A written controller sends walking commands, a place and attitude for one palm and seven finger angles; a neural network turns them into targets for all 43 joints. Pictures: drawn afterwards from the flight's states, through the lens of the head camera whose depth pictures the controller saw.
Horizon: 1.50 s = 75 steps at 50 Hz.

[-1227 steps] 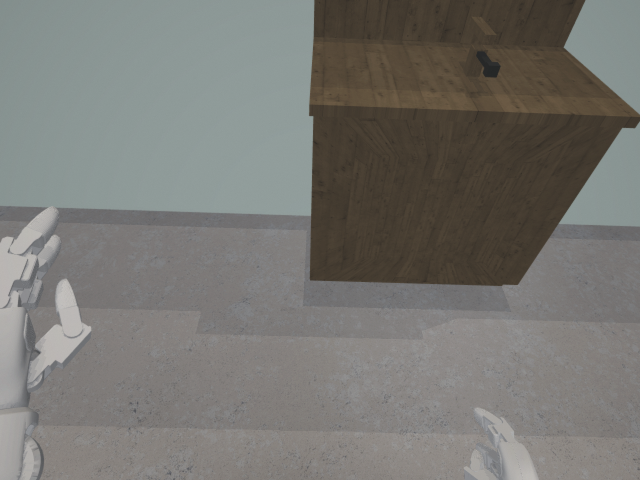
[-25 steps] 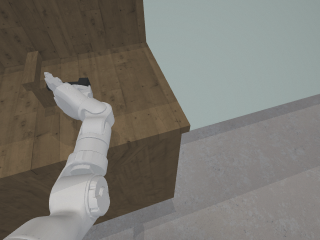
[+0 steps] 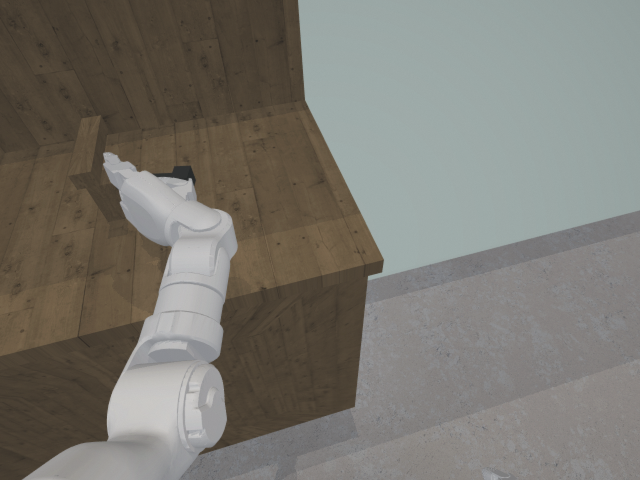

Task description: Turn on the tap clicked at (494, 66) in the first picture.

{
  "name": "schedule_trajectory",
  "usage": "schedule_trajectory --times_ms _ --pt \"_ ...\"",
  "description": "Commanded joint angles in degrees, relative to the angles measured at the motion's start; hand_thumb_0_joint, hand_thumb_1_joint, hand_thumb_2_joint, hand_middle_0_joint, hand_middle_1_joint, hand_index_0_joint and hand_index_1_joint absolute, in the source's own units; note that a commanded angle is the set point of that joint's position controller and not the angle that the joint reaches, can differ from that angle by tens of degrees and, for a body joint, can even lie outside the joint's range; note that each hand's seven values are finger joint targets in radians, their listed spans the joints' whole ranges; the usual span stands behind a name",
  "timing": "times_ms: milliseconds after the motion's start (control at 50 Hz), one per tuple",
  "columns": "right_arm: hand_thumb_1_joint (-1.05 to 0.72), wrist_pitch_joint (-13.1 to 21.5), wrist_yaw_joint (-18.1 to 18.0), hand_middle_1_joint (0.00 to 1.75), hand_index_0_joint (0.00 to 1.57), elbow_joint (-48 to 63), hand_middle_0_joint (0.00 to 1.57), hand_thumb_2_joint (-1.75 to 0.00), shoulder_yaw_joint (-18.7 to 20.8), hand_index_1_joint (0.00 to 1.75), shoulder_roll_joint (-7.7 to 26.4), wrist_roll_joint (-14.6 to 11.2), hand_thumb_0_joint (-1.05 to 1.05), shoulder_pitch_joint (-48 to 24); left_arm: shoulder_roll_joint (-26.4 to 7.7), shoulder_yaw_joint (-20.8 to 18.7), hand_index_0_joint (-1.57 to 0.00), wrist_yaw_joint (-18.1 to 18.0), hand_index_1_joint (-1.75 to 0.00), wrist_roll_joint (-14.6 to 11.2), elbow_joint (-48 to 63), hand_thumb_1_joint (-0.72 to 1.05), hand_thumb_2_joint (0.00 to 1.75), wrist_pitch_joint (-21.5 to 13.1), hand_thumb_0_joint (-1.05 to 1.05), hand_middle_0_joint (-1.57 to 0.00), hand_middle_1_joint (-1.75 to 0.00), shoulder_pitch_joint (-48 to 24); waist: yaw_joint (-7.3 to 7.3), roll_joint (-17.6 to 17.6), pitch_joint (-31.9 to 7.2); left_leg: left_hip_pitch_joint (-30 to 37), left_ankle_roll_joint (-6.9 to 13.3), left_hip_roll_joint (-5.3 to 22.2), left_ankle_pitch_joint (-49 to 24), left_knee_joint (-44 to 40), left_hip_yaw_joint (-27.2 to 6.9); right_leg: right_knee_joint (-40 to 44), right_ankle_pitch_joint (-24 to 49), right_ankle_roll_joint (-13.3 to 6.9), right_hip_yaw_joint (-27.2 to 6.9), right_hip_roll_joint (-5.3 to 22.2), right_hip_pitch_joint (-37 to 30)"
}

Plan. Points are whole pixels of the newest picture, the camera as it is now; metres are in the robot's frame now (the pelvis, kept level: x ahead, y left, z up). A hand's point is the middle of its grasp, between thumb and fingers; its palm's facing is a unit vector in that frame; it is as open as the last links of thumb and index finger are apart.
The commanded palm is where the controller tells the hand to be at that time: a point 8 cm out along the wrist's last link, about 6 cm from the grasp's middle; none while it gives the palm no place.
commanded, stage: lift the hand up off the lever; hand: left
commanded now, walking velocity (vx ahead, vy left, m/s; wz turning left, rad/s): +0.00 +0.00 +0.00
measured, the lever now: (183, 179) +0.51 +0.21 +0.11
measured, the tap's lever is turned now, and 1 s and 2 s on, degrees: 76 76 76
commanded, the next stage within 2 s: draw the hand back beside the body in 1.24 s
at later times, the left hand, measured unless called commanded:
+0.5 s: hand (179, 177) +0.44 +0.18 +0.17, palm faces +0.79 -0.60 -0.11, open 7.8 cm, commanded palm +0.39 +0.20 +0.17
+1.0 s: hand (171, 169) +0.44 +0.19 +0.18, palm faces +0.78 -0.61 -0.10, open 7.8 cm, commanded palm +0.38 +0.21 +0.19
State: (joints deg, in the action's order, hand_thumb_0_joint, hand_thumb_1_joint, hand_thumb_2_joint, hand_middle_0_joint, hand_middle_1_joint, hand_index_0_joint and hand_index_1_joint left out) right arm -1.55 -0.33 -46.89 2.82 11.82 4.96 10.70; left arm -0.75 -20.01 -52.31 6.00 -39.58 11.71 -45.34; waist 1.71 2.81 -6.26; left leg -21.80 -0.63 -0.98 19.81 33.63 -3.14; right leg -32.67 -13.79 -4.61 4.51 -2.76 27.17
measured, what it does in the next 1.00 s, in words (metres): stands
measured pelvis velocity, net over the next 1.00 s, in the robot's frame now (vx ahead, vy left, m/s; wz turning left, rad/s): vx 0.01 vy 0.01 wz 0.00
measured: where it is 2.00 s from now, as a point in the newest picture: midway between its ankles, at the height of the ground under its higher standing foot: outside the picture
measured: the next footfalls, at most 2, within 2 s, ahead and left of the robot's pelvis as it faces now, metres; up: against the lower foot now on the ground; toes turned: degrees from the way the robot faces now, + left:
none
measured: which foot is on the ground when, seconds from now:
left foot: down 0.00-1.00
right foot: down 0.00-1.00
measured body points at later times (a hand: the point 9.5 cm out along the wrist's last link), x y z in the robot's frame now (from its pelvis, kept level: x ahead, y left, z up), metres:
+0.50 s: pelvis +0.00 +0.00 +0.00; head +0.01 -0.02 +0.45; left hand +0.39 +0.21 +0.17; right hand +0.12 -0.24 -0.13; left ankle -0.04 +0.13 -0.73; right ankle +0.03 -0.06 -0.73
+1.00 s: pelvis +0.01 +0.01 +0.01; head +0.02 -0.02 +0.46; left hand +0.39 +0.22 +0.19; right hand +0.15 -0.23 -0.12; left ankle -0.03 +0.13 -0.73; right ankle +0.03 -0.06 -0.73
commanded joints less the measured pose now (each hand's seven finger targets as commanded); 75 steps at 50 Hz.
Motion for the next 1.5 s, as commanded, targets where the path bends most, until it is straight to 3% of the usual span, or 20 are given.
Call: schedule_trajectory --times_ms 0,40,160,240,280,340,500,640,700,740,800,1040,1080,1140,1220,1320,1340,1380,1440,1480 --pt "-0.90 2.26 -0.80 0.30 0.20 6.12 0.20 -0.90 1.56 0.30 6.06 0.05 0.00 -2.30 -8.15 4.56 -0.15 -0.11 -0.15 2.91 14.02 0.90 0.90 -3.51 0.00 -0.15 -0.15 -30.12 1.02 -4.73 -18.73 -1.18 0.83 -0.56 -13.75 -2.69 3.29 4.55 12.55 3.61 -3.76 4.05 -18.70" --pt "-0.90 2.16 -1.08 0.30 0.20 6.15 0.20 -0.90 1.81 0.30 6.51 0.09 0.00 -2.19 -10.82 2.00 -0.15 0.02 -0.15 2.51 14.06 0.90 0.90 -3.18 0.00 -0.15 -0.15 -27.05 -0.11 -4.24 -20.01 -1.00 0.67 -0.68 -14.82 -2.92 3.15 4.20 14.18 3.55 -3.68 3.95 -20.26" --pt "-0.90 2.15 -1.48 0.30 0.20 6.32 0.20 -0.90 1.28 0.30 6.61 -0.83 0.00 -3.08 -9.33 3.08 -0.15 0.91 -0.15 0.91 12.69 0.90 0.90 -1.51 0.00 -0.15 -0.15 -26.54 0.33 -7.54 -16.03 -1.55 1.17 -0.56 -12.42 -4.61 3.19 6.42 10.95 3.96 -3.99 4.49 -19.75" --pt "-0.90 2.25 -1.58 0.30 0.20 6.29 0.20 -0.90 1.75 0.30 6.57 -0.52 0.00 -3.62 -11.67 1.61 -0.15 0.56 -0.15 1.75 16.63 0.90 0.90 -2.05 0.00 -0.15 -0.15 -26.73 -0.85 -5.24 -19.21 0.09 0.96 -0.61 -14.16 -4.43 3.11 5.91 12.57 3.59 -3.92 4.10 -21.58" --pt "-0.90 2.41 -1.37 0.30 0.20 6.19 0.20 -0.90 1.31 0.30 6.25 -0.75 0.00 -3.90 -8.85 4.19 -0.15 0.79 -0.15 1.82 14.95 0.90 0.90 -1.33 0.00 -0.15 -0.15 -27.21 0.03 -5.75 -16.46 -0.39 1.02 -0.46 -12.54 -4.73 3.24 6.65 10.12 3.78 -3.86 4.33 -19.74" --pt "-0.90 2.44 -1.83 0.30 0.20 6.04 0.20 -0.90 1.53 0.30 6.64 -0.84 0.00 -4.73 -10.83 2.94 -0.15 0.89 -0.15 1.41 16.25 0.90 0.90 -1.39 0.00 -0.15 -0.15 -28.62 -0.40 -5.00 -16.68 0.25 1.23 -0.68 -11.11 -5.22 3.14 7.70 6.54 3.45 -4.28 4.04 -19.91" --pt "-0.90 2.52 -1.44 0.30 0.20 6.04 0.20 -0.90 1.25 0.30 6.30 -1.08 0.00 -5.15 -6.78 5.72 -0.15 1.23 -0.15 0.46 15.39 0.90 0.90 0.76 0.00 -0.15 -0.15 -27.06 -0.45 -6.28 -15.48 1.76 0.45 -0.37 -14.31 -5.77 3.30 7.40 9.91 3.30 -3.09 3.93 -19.66" --pt "-0.90 2.11 -1.58 0.30 0.20 5.60 0.20 -0.90 1.35 0.30 6.36 -0.67 0.00 -5.76 -9.76 3.32 -0.15 0.27 -0.15 1.48 16.23 0.90 0.90 1.33 0.00 -0.15 -0.15 -29.37 -1.71 -5.45 -17.25 2.58 -0.07 -0.20 -15.42 -6.18 3.01 7.36 9.70 2.96 -2.81 3.58 -20.70" --pt "-0.90 2.10 -1.30 0.30 0.20 6.36 0.20 -0.90 1.18 0.30 6.07 -0.79 0.00 -5.35 -7.76 4.69 -0.15 0.56 -0.15 1.26 17.81 0.90 0.90 1.54 0.00 -0.15 -0.15 -28.27 -1.79 -6.16 -18.57 3.64 -0.32 -0.05 -18.95 -6.11 3.48 6.30 14.97 3.04 -2.55 3.79 -22.10" --pt "-0.90 1.63 -1.66 0.30 0.20 6.64 0.20 -0.90 1.49 0.30 6.47 -0.84 0.00 -5.54 -10.31 2.42 -0.15 0.89 -0.15 0.90 18.62 0.90 0.90 2.16 0.00 -0.15 -0.15 -25.92 -2.74 -5.90 -19.54 3.90 -0.38 -0.12 -20.51 -6.22 3.48 6.03 17.48 3.12 -2.59 3.76 -24.03" --pt "-0.90 1.50 -1.55 0.30 0.20 7.23 0.20 -0.90 1.10 0.30 6.00 -1.34 0.00 -6.01 -6.64 5.61 -0.15 1.87 -0.15 0.43 20.33 0.90 0.90 3.41 0.00 -0.15 -0.15 -24.57 -2.32 -6.10 -18.33 4.42 -0.50 0.12 -21.67 -6.73 3.85 6.24 19.44 3.10 -2.53 4.01 -24.35" --pt "-0.90 1.78 -2.07 0.30 0.20 6.47 0.20 -0.90 0.88 0.30 6.04 -1.83 0.00 -9.28 -6.51 6.90 -0.15 2.69 -0.15 -0.58 25.47 0.90 0.90 6.03 0.00 -0.15 -0.15 -25.71 -3.23 -4.44 -16.91 7.19 -1.21 -0.06 -21.42 -7.71 3.32 7.88 15.33 2.63 -2.15 3.60 -24.07" --pt "-0.90 1.99 -1.84 0.30 0.20 6.69 0.20 -0.90 0.58 0.30 5.74 -1.92 0.00 -9.48 -3.72 8.97 -0.15 2.69 -0.15 -0.65 24.15 0.90 0.90 6.51 0.00 -0.15 -0.15 -25.08 -2.87 -5.50 -15.81 7.12 -1.09 -0.02 -21.51 -7.73 3.48 7.96 15.73 2.78 -2.10 3.83 -23.32" --pt "-0.90 1.50 -2.22 0.30 0.20 6.36 0.20 -0.90 0.74 0.30 6.05 -2.05 0.00 -9.81 -7.82 5.27 -0.15 2.45 -0.15 -0.82 23.05 0.90 0.90 6.73 0.00 -0.15 -0.15 -25.55 -3.64 -5.69 -16.29 6.46 -0.90 -0.19 -20.00 -7.95 3.24 8.52 14.37 2.94 -2.61 3.87 -24.02" --pt "-0.90 1.51 -1.88 0.30 0.20 6.59 0.20 -0.90 0.27 0.30 5.50 -2.16 0.00 -10.21 -4.33 8.23 -0.15 2.29 -0.15 -0.22 22.07 0.90 0.90 6.97 0.00 -0.15 -0.15 -26.53 -2.97 -5.98 -15.36 6.35 -0.78 0.01 -19.82 -7.96 3.50 8.56 14.72 2.97 -2.62 4.20 -23.14" --pt "-0.90 1.39 -1.92 0.30 0.20 6.93 0.20 -0.90 0.44 0.30 5.51 -2.01 0.00 -9.56 -6.16 6.43 -0.15 1.91 -0.15 -0.15 23.00 0.90 0.90 6.20 0.00 -0.15 -0.15 -26.22 -3.40 -6.01 -17.74 6.87 -0.80 0.09 -21.61 -7.64 3.43 7.86 17.51 3.12 -2.69 4.27 -24.49" --pt "-0.90 -0.77 -3.14 0.30 0.20 7.25 0.20 -0.90 0.78 0.30 7.74 -1.92 0.00 -7.47 -7.51 14.48 -0.15 11.93 -0.15 2.12 27.99 0.90 0.90 5.85 0.00 -0.15 -0.15 -20.80 -0.96 -7.95 -18.46 9.61 0.89 -0.41 -25.04 -7.93 3.89 5.76 24.33 2.52 -3.60 3.71 -27.70" --pt "-0.90 -1.60 -4.70 0.30 0.20 10.38 0.20 -0.90 0.58 0.30 6.96 -3.52 0.00 -6.45 -12.85 10.23 -0.15 20.66 -0.16 -0.61 32.72 0.90 0.90 5.26 0.00 -0.15 -0.16 -15.09 -2.89 -6.72 -20.39 12.01 1.95 -0.28 -27.68 -9.05 4.13 6.20 31.76 2.98 -4.54 3.98 -31.84" --pt "-0.90 -2.60 -6.27 0.30 0.20 12.72 0.20 -0.90 -0.74 0.30 6.72 -5.15 0.00 -6.79 -16.57 7.28 -0.16 33.43 -0.17 -7.39 35.75 0.90 0.90 3.01 0.00 -0.16 -0.17 -2.54 -4.60 -8.09 -16.14 12.87 2.27 0.21 -27.21 -11.46 3.82 8.06 34.46 3.18 -5.08 3.80 -35.57" --pt "-0.90 -1.86 -6.30 0.30 0.20 14.98 0.20 -0.90 -1.67 0.30 5.31 -6.33 0.00 -8.88 -17.01 4.61 -0.16 35.40 -0.17 -10.64 41.97 0.90 0.90 2.48 0.00 -0.16 -0.17 4.35 -6.96 -6.72 -13.92 13.15 2.07 0.60 -26.83 -12.58 4.09 9.33 32.90 3.28 -5.24 3.79 -36.31"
